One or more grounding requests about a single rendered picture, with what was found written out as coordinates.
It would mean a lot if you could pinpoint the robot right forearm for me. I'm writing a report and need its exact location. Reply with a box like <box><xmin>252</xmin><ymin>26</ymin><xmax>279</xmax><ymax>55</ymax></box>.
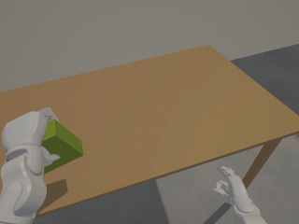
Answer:
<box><xmin>232</xmin><ymin>195</ymin><xmax>267</xmax><ymax>224</ymax></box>

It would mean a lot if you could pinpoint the robot left forearm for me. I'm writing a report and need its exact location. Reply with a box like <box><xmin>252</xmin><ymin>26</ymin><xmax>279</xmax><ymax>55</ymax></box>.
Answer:
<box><xmin>0</xmin><ymin>145</ymin><xmax>47</xmax><ymax>224</ymax></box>

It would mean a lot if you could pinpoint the left robot hand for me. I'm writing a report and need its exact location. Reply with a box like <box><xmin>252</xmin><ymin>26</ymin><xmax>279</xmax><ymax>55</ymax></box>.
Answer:
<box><xmin>1</xmin><ymin>107</ymin><xmax>61</xmax><ymax>168</ymax></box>

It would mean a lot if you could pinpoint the sponge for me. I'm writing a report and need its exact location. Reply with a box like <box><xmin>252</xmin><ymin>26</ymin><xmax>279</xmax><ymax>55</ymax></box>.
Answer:
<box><xmin>41</xmin><ymin>119</ymin><xmax>84</xmax><ymax>174</ymax></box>

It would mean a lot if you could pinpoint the table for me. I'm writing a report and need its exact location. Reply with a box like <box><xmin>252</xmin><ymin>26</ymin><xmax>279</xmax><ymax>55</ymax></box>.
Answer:
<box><xmin>0</xmin><ymin>45</ymin><xmax>299</xmax><ymax>218</ymax></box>

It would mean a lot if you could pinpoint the right robot hand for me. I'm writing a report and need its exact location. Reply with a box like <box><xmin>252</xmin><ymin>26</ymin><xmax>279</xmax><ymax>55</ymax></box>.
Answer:
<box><xmin>213</xmin><ymin>165</ymin><xmax>249</xmax><ymax>205</ymax></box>

